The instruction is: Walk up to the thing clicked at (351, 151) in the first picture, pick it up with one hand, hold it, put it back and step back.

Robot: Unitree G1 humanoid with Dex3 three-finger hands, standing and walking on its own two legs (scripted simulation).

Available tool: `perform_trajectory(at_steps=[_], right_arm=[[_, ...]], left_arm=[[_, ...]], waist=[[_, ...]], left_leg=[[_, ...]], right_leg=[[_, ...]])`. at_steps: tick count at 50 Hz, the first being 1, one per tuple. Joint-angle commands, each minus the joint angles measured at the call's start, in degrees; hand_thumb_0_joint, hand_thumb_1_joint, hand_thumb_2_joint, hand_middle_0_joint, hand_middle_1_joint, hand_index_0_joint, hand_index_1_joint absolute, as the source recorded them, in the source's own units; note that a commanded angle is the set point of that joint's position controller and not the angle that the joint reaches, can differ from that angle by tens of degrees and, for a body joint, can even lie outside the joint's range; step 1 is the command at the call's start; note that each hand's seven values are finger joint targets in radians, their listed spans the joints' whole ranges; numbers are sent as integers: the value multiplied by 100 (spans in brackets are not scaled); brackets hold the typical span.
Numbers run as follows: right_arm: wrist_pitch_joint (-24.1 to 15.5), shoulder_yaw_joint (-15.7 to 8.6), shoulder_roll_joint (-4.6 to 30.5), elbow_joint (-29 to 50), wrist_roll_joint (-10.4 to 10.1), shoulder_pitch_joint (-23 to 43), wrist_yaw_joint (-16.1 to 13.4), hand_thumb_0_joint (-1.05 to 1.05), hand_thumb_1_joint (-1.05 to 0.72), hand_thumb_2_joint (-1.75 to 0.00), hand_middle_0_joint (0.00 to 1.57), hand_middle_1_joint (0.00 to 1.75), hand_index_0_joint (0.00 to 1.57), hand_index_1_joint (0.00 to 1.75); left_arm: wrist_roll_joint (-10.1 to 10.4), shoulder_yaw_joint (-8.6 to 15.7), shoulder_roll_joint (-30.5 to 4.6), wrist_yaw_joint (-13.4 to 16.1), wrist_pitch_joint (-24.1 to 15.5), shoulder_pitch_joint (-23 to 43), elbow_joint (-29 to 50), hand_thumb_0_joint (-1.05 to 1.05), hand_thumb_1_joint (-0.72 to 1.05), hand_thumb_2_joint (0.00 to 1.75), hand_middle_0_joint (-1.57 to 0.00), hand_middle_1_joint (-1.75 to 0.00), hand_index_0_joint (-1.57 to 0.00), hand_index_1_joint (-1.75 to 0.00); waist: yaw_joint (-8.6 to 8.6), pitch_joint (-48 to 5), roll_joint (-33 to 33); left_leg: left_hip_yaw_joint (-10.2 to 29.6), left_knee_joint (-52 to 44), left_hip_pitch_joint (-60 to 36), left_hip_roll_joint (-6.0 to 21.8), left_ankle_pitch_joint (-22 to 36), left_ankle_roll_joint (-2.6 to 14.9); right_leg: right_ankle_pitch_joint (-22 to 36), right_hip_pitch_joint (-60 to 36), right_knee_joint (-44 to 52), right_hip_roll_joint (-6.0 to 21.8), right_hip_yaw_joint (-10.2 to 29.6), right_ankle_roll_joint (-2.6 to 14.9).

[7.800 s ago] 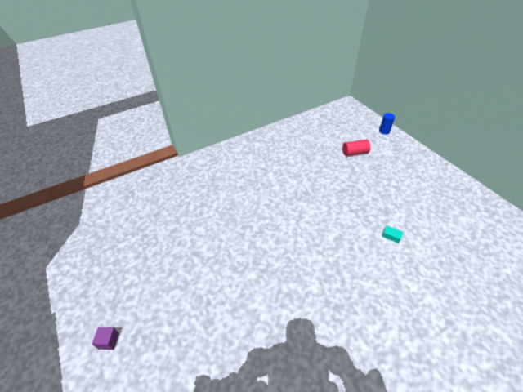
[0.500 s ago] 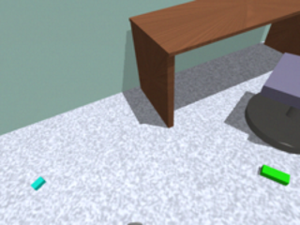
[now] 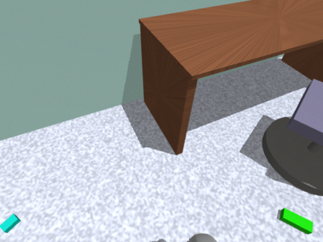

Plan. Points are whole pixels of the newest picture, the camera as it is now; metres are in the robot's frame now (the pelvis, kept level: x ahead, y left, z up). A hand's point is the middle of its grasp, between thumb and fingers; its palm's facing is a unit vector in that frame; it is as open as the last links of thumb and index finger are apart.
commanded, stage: walk up
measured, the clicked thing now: out of the picture +0.39 +1.44 -0.74
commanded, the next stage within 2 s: stand in 1.44 s
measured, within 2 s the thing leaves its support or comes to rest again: neither
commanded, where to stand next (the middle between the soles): +0.21 -0.01 m, yaw -1 degrees
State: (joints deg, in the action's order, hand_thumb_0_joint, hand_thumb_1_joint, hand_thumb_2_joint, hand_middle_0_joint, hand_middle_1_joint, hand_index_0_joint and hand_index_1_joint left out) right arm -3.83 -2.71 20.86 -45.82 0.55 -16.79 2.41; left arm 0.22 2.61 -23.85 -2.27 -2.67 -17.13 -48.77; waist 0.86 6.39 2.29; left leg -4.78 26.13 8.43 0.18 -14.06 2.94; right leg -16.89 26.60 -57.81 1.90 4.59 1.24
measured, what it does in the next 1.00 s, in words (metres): walks ahead: right foot, then left foot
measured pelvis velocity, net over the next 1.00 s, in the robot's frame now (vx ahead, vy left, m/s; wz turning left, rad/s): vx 0.15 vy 0.02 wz -0.05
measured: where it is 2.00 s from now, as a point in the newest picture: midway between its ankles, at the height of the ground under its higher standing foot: outside the picture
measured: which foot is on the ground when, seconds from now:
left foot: down 0.00-0.22, up 0.24-0.54, down 0.56-1.00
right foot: up 0.00-0.18, down 0.20-0.58, up 0.60-0.82, down 0.84-1.00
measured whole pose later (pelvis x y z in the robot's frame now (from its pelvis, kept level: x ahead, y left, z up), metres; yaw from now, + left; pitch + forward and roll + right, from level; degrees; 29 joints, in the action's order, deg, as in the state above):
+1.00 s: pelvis +0.15 +0.02 -0.02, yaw -3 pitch -4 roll -1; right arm -0.8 -0.7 21.8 -54.9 0.3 -7.7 0.2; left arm -0.9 0.9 -21.4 -0.7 0.9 -12.0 -58.6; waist -0.3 5.3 -0.7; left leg -1.3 34.8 19.7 2.3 -11.5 -0.2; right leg -21.3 10.7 -35.4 0.8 1.1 -1.4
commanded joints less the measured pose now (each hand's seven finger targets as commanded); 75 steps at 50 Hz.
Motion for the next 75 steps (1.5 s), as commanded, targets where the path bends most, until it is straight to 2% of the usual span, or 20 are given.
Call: perform_trajectory(at_steps=[1,6,9,11,12,13,15,18,24,27,29,30,31,34,41,43,45,48,57,75], right_arm=[[-130,-496,1524,478,-11,-212,-68,0,-90,-90,20,30,20,30],[-3,-482,1536,659,6,-100,-1,0,-90,-90,20,30,20,30],[72,-317,1145,740,-44,-200,-4,0,-90,-90,20,30,20,30],[135,-194,926,696,-51,-780,-37,0,-90,-90,20,30,20,30],[198,-332,1451,581,-17,-656,-96,0,-90,-90,20,30,20,30],[210,-366,1514,506,-8,-526,-139,0,-90,-90,20,30,20,30],[230,-362,1416,317,-109,-521,-113,0,-90,-90,20,30,20,30],[279,-307,1209,170,-75,-692,-73,0,-90,-90,20,30,20,30],[212,-265,1003,-88,-57,-328,-182,0,-90,-90,20,30,20,30],[155,-339,1246,-265,16,-409,-274,0,-90,-90,20,30,20,30],[103,-381,1789,-93,77,52,-312,0,-90,-90,20,30,20,30],[113,-415,2030,-55,-15,319,-300,0,-90,-90,20,30,20,30],[124,-417,1959,-101,21,496,-312,0,-90,-90,20,30,20,30],[105,-306,1732,-126,75,667,-368,0,-90,-90,20,30,20,30],[198,-271,1636,-204,61,772,-338,0,-90,-90,20,30,20,30],[231,-160,1323,-186,-45,966,-327,0,-90,-90,20,30,20,30],[223,-78,1029,-298,-128,1058,-337,0,-90,-90,20,30,20,30],[118,-162,1408,-579,-46,1022,-297,0,-90,-90,20,30,20,30],[117,-18,1328,-1024,-34,1304,-220,0,-90,-90,20,30,20,30],[140,40,1161,-1558,-26,1409,-262,0,-90,-90,20,30,20,30]], left_arm=[[-59,303,-860,-29,-108,-133,408,0,90,90,-20,-30,-20,-30],[-77,382,-875,-9,-241,-180,344,0,90,90,-20,-30,-20,-30],[-130,549,-1230,133,-339,-1123,50,0,90,90,-20,-30,-20,-30],[-137,642,-1826,239,-395,-1181,326,0,90,90,-20,-30,-20,-30],[-67,635,-1887,241,-351,-923,349,0,90,90,-20,-30,-20,-30],[-17,608,-1755,248,-338,-737,418,0,90,90,-20,-30,-20,-30],[1,499,-1431,270,-331,-437,479,0,90,90,-20,-30,-20,-30],[-83,399,-1303,279,-311,-197,524,0,90,90,-20,-30,-20,-30],[-92,285,-1234,294,-107,212,536,0,90,90,-20,-30,-20,-30],[11,195,-1033,294,101,499,548,0,90,90,-20,-30,-20,-30],[112,104,-688,306,236,152,437,0,90,90,-20,-30,-20,-30],[92,179,-1013,352,334,7,228,0,90,90,-20,-30,-20,-30],[60,201,-1097,362,362,121,87,0,90,90,-20,-30,-20,-30],[45,242,-1043,301,364,159,-101,0,90,90,-20,-30,-20,-30],[-71,216,-803,269,258,59,-539,0,90,90,-20,-30,-20,-30],[-188,253,-997,325,157,72,-643,0,90,90,-20,-30,-20,-30],[-173,256,-1419,288,131,955,-437,0,90,90,-20,-30,-20,-30],[-79,84,-905,218,160,1127,-401,0,90,90,-20,-30,-20,-30],[-47,61,-905,182,153,1021,-828,0,90,90,-20,-30,-20,-30],[-59,27,-876,233,121,1283,-1248,0,90,90,-20,-30,-20,-30]], waist=[[89,37,-1068],[-29,-191,-1008],[-559,-894,307],[-433,-988,1270],[-434,-847,786],[-405,-618,620],[-244,-346,363],[-85,-381,655],[-109,-688,808],[88,-726,320],[-193,-780,-943],[-124,-867,-1267],[-146,-652,-1206],[-200,-519,-1458],[-222,-1077,-1322],[-311,-1139,-744],[15,-689,342],[96,-670,-153],[-83,-327,-123],[-71,-823,-438]], left_leg=[[753,-1143,63,1337,1295,1032],[833,-497,513,1328,875,889],[343,1639,1032,756,715,457],[447,3623,2401,-324,-1792,-18],[700,4072,2502,-45,-1936,-24],[862,4227,2643,154,-1940,-66],[1158,4019,2336,251,-1392,-88],[806,3315,1777,203,-976,-211],[263,1344,651,118,96,-389],[325,601,42,67,1082,-184],[2678,-428,591,1721,854,499],[3131,-568,933,2117,484,1120],[3203,-617,1231,2071,225,1183],[2174,-341,1042,1487,418,799],[1689,268,402,1288,877,627],[1287,910,968,1076,1313,257],[581,884,746,260,-455,-168],[1180,123,-92,744,36,16],[1220,-523,443,724,-611,-71],[1010,-703,-36,815,1257,-186]], right_leg=[[350,225,1147,233,-417,-175],[789,-943,2313,71,-641,-29],[895,-2725,3091,10,-484,109],[176,-3081,4163,2081,3014,913],[154,-2802,4085,2339,3393,1532],[226,-2467,4100,2291,3157,1683],[681,-1865,4074,1620,1661,1242],[1778,-1267,3791,1128,475,1098],[2827,-846,2845,1025,-141,979],[1351,-273,2152,768,-130,580],[-492,-286,1122,-201,-455,89],[-1745,-633,429,-205,-174,67],[-1757,-669,125,-99,-6,73],[-1475,-373,269,-91,103,134],[-750,-1284,2802,-230,-539,28],[270,-2016,3483,161,65,172],[324,-855,3559,1113,1205,733],[52,-503,3213,426,197,196],[-468,-1086,3841,405,285,226],[844,-1981,4101,482,43,-43]])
